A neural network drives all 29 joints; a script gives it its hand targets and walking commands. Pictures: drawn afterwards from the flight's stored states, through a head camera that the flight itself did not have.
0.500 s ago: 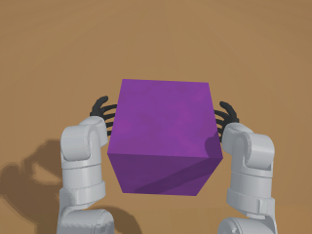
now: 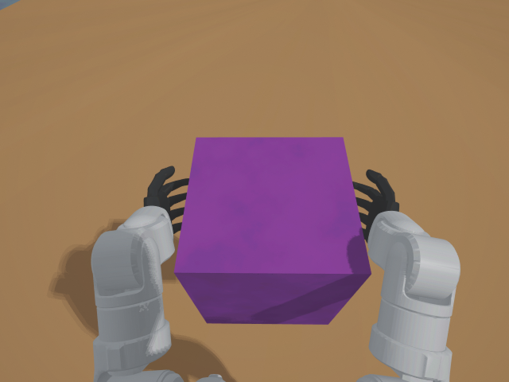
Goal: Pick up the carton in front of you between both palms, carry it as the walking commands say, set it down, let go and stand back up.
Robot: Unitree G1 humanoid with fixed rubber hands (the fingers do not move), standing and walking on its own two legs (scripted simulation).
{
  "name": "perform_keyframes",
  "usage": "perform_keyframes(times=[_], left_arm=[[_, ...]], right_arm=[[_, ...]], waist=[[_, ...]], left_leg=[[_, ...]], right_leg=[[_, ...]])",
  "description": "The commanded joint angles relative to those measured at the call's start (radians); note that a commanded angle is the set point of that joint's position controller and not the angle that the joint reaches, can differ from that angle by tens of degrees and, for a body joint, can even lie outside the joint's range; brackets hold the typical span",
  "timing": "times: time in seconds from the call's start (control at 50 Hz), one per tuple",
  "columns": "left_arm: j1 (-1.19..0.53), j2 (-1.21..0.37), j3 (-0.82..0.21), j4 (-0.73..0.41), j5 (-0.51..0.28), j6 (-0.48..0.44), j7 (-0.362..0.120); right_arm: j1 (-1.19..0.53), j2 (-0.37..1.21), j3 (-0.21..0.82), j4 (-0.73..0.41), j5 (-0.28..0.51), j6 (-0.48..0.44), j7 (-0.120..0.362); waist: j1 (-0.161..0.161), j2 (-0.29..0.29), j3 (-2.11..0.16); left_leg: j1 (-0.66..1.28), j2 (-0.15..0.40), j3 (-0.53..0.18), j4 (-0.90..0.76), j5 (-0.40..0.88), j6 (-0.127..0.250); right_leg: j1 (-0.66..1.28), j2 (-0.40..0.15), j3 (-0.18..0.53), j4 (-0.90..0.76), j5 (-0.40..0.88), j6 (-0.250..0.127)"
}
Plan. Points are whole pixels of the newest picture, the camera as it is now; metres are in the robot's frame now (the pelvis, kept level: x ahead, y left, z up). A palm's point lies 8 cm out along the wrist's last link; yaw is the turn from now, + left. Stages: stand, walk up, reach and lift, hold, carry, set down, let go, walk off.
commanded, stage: carry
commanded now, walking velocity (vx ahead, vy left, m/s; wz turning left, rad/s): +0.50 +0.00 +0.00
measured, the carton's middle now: (268, 239) +0.34 +0.02 +0.06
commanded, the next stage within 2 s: none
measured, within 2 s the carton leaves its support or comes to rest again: neither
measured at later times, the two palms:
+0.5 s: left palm (208, 118) +0.62 +0.17 +0.10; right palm (353, 130) +0.59 -0.13 +0.10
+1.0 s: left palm (225, 65) +0.83 +0.17 +0.11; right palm (343, 69) +0.84 -0.13 +0.11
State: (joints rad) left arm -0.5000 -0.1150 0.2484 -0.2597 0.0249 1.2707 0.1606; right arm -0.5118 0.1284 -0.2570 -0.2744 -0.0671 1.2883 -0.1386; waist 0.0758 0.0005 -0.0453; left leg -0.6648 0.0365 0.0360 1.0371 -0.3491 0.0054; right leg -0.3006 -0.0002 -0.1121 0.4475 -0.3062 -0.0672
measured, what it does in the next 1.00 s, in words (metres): walks ahead: left foot, then right foot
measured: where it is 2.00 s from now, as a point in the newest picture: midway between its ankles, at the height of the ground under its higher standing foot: (277, 198)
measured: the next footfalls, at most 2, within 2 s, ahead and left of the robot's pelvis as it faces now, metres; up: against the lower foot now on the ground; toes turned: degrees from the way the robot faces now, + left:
left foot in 0.20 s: +0.29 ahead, +0.12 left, +0.01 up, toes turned +4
right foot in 0.66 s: +0.55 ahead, -0.08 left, +0.01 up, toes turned -10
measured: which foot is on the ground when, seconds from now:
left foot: up 0.00-0.18, down 0.20-0.68, up 0.70-1.00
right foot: down 0.00-0.22, up 0.24-0.64, down 0.66-1.00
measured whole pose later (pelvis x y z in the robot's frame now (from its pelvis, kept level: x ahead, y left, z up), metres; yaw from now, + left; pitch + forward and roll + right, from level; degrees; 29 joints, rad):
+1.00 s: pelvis +0.60 +0.01 +0.01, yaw +1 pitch +4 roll +0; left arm -0.02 -0.13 0.05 -0.44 0.07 1.22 0.12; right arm -0.01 0.13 -0.05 -0.46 -0.08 1.23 -0.12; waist 0.02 0.00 -0.19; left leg -0.55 0.10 0.13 0.56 -0.11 -0.02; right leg -0.04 -0.02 -0.18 0.26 -0.28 -0.02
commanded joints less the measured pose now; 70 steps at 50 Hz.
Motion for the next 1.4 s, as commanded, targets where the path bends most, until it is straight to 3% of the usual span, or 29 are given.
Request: perform_keyframes(times=[0.0, 0.1, 0.16, 0.18, 0.2, 0.22, 0.28, 0.32, 0.38, 0.54, 0.58, 0.62, 0.64, 0.66, 0.68, 0.7, 0.74, 0.76, 0.86, 1.02, 1.08, 1.1, 1.12, 1.14, 1.16, 1.2, 1.24, 1.3, 1.38], left_arm=[[-0.765, -0.779, -0.755, -0.066, -0.397, -0.027, -0.15], [-0.751, -0.698, -0.654, 0.08, -0.336, -0.028, -0.113], [-0.767, -0.703, -0.603, 0.166, -0.295, -0.028, -0.096], [-0.778, -0.702, -0.585, 0.193, -0.278, -0.026, -0.092], [-0.769, -0.714, -0.564, 0.216, -0.268, -0.022, -0.089], [-0.794, -0.721, -0.55, 0.235, -0.255, -0.025, -0.085], [-0.816, -0.838, -0.542, 0.281, -0.227, -0.046, -0.087], [-0.793, -0.922, -0.556, 0.278, -0.21, -0.072, -0.099], [-0.702, -0.997, -0.602, 0.246, -0.19, -0.112, -0.112], [-0.336, -1.023, -0.813, -0.04, -0.222, -0.164, -0.161], [-0.249, -1.013, -0.85, -0.124, -0.262, -0.151, -0.179], [-0.16, -1.008, -0.868, -0.182, -0.288, -0.131, -0.196], [-0.087, -0.997, -0.863, -0.194, -0.288, -0.12, -0.203], [-0.033, -0.967, -0.85, -0.195, -0.276, -0.11, -0.207], [0.016, -0.97, -0.846, -0.182, -0.271, -0.105, -0.213], [0.023, -0.977, -0.851, -0.211, -0.287, -0.099, -0.221], [-0.009, -0.993, -0.861, -0.242, -0.296, -0.091, -0.232], [-0.026, -0.993, -0.87, -0.256, -0.303, -0.09, -0.234], [0.001, -0.922, -0.877, -0.278, -0.325, -0.077, -0.242], [0.04, -0.797, -0.84, -0.268, -0.288, -0.04, -0.214], [0.021, -0.764, -0.838, -0.257, -0.284, -0.028, -0.204], [0.006, -0.745, -0.833, -0.253, -0.282, -0.024, -0.2], [-0.016, -0.745, -0.841, -0.266, -0.289, -0.017, -0.199], [-0.028, -0.761, -0.857, -0.264, -0.297, -0.018, -0.201], [-0.033, -0.8, -0.865, -0.254, -0.301, -0.025, -0.206], [-0.021, -0.886, -0.872, -0.227, -0.299, -0.046, -0.22], [-0.019, -0.95, -0.881, -0.225, -0.295, -0.071, -0.227], [0.015, -0.971, -0.888, -0.248, -0.277, -0.095, -0.222], [0.051, -0.933, -0.89, -0.315, -0.27, -0.096, -0.208]], right_arm=[[-0.673, 0.72, 0.678, -0.02, 0.26, -0.041, 0.065], [-0.695, 0.639, 0.611, 0.093, 0.25, -0.035, 0.045], [-0.711, 0.634, 0.556, 0.182, 0.252, -0.033, 0.046], [-0.697, 0.638, 0.535, 0.226, 0.253, -0.035, 0.047], [-0.699, 0.632, 0.52, 0.251, 0.246, -0.04, 0.046], [-0.724, 0.655, 0.517, 0.273, 0.244, -0.045, 0.049], [-0.82, 0.819, 0.569, 0.259, 0.321, -0.075, 0.089], [-0.877, 0.933, 0.623, 0.222, 0.37, -0.106, 0.12], [-0.816, 1.022, 0.678, 0.183, 0.391, -0.143, 0.15], [-0.348, 1.002, 0.807, -0.025, 0.32, -0.186, 0.179], [-0.199, 1.007, 0.835, -0.069, 0.316, -0.174, 0.182], [-0.098, 0.971, 0.828, -0.153, 0.309, -0.157, 0.184], [-0.069, 0.946, 0.832, -0.182, 0.306, -0.144, 0.186], [-0.047, 0.938, 0.848, -0.208, 0.315, -0.126, 0.191], [-0.02, 0.927, 0.852, -0.232, 0.312, -0.113, 0.197], [-0.016, 0.93, 0.865, -0.24, 0.323, -0.108, 0.203], [-0.028, 0.945, 0.875, -0.246, 0.335, -0.103, 0.214], [-0.02, 0.952, 0.88, -0.247, 0.34, -0.103, 0.217], [0.024, 0.923, 0.882, -0.246, 0.319, -0.101, 0.199], [0.046, 0.794, 0.853, -0.259, 0.312, -0.059, 0.176], [0.051, 0.757, 0.822, -0.225, 0.305, -0.049, 0.173], [0.063, 0.745, 0.805, -0.204, 0.301, -0.047, 0.171], [0.067, 0.735, 0.794, -0.189, 0.295, -0.051, 0.17], [0.069, 0.759, 0.796, -0.176, 0.298, -0.054, 0.172], [0.058, 0.794, 0.808, -0.193, 0.314, -0.06, 0.177], [0.017, 0.881, 0.843, -0.212, 0.329, -0.082, 0.193], [-0.025, 0.932, 0.881, -0.241, 0.355, -0.103, 0.208], [-0.009, 0.941, 0.906, -0.267, 0.379, -0.12, 0.222], [0.019, 0.901, 0.918, -0.325, 0.387, -0.116, 0.223]], waist=[[-0.007, -0.131, -0.391], [-0.002, -0.158, -0.336], [-0.101, -0.112, -0.398], [-0.13, -0.033, -0.477], [-0.135, 0.17, -0.542], [-0.145, 0.301, -0.497], [-0.142, 0.067, -0.439], [-0.124, 0.087, -0.427], [-0.117, 0.114, -0.442], [-0.11, 0.137, -0.382], [-0.106, 0.161, -0.38], [-0.086, 0.121, -0.442], [-0.062, 0.08, -0.48], [-0.048, -0.122, -0.576], [-0.046, -0.296, -0.548], [-0.047, -0.227, -0.503], [-0.055, -0.042, -0.403], [-0.061, -0.021, -0.366], [-0.063, -0.125, -0.26], [-0.052, -0.145, -0.126], [-0.074, -0.098, -0.186], [-0.098, -0.015, -0.254], [-0.114, 0.237, -0.343], [-0.102, 0.318, -0.341], [-0.101, 0.226, -0.34], [-0.092, 0.051, -0.332], [-0.086, 0.075, -0.307], [-0.09, 0.124, -0.279], [-0.095, 0.116, -0.233]], left_leg=[[-0.032, 0.01, 0.026, -0.178, 0.08, 0.0], [0.073, -0.03, 0.099, -0.4, 0.193, 0.041], [0.413, -0.1, 0.184, -0.552, 0.178, 0.067], [0.645, -0.025, 0.076, -0.547, 0.12, 0.076], [0.815, 0.228, -0.402, -0.61, -0.035, 0.166], [0.911, 0.31, -0.67, -0.705, 0.075, 0.249], [0.789, 0.274, -0.461, -0.646, 0.258, 0.221], [0.72, 0.244, -0.352, -0.691, 0.306, 0.184], [0.743, 0.235, -0.259, -0.733, 0.405, 0.187], [0.884, 0.161, -0.031, -0.707, 0.742, 0.126], [0.869, 0.155, 0.009, -0.653, 0.881, 0.096], [0.754, 0.128, 0.09, -0.461, 0.857, 0.042], [0.587, 0.112, 0.1, -0.319, 0.657, 0.008], [0.297, 0.044, 0.083, -0.071, 0.357, -0.028], [0.005, -0.076, 0.042, 0.101, -0.129, -0.038], [-0.101, -0.034, -0.027, 0.209, -0.176, -0.02], [-0.094, 0.049, -0.046, 0.117, -0.09, -0.006], [-0.042, 0.076, -0.041, 0.005, -0.043, -0.008], [0.095, 0.058, 0.063, -0.336, 0.114, -0.036], [0.161, 0.037, 0.165, -0.541, 0.285, -0.012], [0.46, -0.031, 0.24, -0.593, 0.183, 0.013], [0.656, 0.06, 0.094, -0.618, 0.082, 0.041], [0.829, 0.303, -0.367, -0.74, -0.053, 0.163], [0.914, 0.387, -0.568, -0.827, 0.076, 0.22], [0.888, 0.381, -0.475, -0.789, 0.194, 0.221], [0.752, 0.344, -0.333, -0.796, 0.182, 0.171], [0.629, 0.295, -0.185, -0.865, 0.081, 0.114], [0.609, 0.271, -0.091, -0.922, 0.055, 0.122], [0.662, 0.234, 0.0, -0.921, 0.199, 0.123]], right_leg=[[0.333, -0.232, 0.234, -0.133, 0.273, -0.144], [0.315, -0.206, 0.156, -0.081, 0.375, -0.103], [0.226, -0.166, 0.046, 0.175, 0.567, -0.033], [0.096, -0.138, 0.011, 0.355, 0.433, 0.013], [-0.167, -0.041, 0.004, 0.616, 0.149, 0.057], [-0.429, 0.081, 0.076, 0.785, -0.202, 0.059], [-0.503, -0.048, 0.139, 0.856, -0.11, 0.027], [-0.442, -0.074, 0.129, 0.741, -0.059, 0.043], [-0.412, -0.069, 0.082, 0.582, -0.025, 0.067], [-0.305, -0.009, -0.044, 0.064, 0.242, 0.08], [-0.177, 0.018, -0.085, -0.03, 0.294, 0.061], [0.126, 0.029, -0.118, -0.108, 0.319, 0.041], [0.336, -0.069, -0.014, -0.088, 0.281, 0.013], [0.598, -0.326, 0.387, -0.038, 0.275, -0.116], [0.723, -0.414, 0.62, -0.119, 0.33, -0.223], [0.698, -0.427, 0.578, -0.116, 0.366, -0.234], [0.537, -0.383, 0.425, -0.154, 0.41, -0.16], [0.445, -0.357, 0.358, -0.197, 0.343, -0.117], [0.254, -0.274, 0.14, -0.311, 0.12, -0.081], [0.259, -0.251, 0.047, -0.269, 0.234, -0.036], [0.184, -0.194, -0.06, 0.016, 0.424, 0.011], [0.043, -0.151, -0.102, 0.233, 0.371, 0.054], [-0.195, -0.046, -0.087, 0.557, 0.158, 0.102], [-0.396, 0.018, 0.007, 0.726, -0.181, 0.099], [-0.433, -0.046, 0.083, 0.832, -0.187, 0.074], [-0.414, -0.13, 0.117, 0.778, -0.066, 0.052], [-0.329, -0.142, 0.094, 0.639, 0.028, 0.061], [-0.327, -0.133, 0.043, 0.459, 0.085, 0.082], [-0.329, -0.113, -0.01, 0.217, 0.212, 0.097]])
